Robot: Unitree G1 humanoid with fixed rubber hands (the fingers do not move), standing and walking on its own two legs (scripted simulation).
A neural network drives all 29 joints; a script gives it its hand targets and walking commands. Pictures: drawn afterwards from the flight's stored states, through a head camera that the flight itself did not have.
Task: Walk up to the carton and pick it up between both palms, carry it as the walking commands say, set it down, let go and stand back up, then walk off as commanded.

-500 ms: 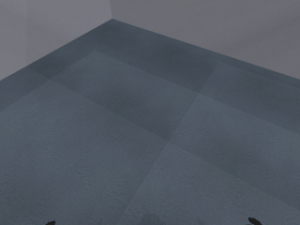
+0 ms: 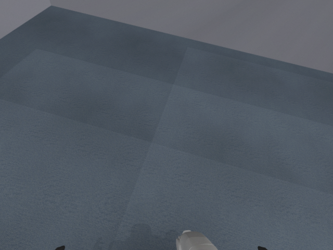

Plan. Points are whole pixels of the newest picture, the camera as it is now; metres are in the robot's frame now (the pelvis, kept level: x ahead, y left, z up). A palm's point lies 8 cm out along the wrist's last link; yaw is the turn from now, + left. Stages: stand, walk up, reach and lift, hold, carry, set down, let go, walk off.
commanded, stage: walk up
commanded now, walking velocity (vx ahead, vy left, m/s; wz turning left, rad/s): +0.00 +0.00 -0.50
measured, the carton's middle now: out of the picture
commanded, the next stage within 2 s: none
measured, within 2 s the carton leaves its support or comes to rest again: neither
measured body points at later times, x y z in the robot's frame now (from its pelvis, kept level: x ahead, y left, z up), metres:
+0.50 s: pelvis -0.01 -0.05 +0.00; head +0.03 -0.07 +0.45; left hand +0.18 +0.16 -0.13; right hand -0.03 -0.32 -0.15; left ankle +0.01 +0.11 -0.67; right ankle -0.02 -0.13 -0.74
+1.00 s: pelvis +0.02 +0.00 +0.01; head +0.06 +0.00 +0.46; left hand +0.24 +0.18 -0.14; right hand -0.09 -0.25 -0.12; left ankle +0.06 +0.09 -0.74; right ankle -0.06 -0.13 -0.67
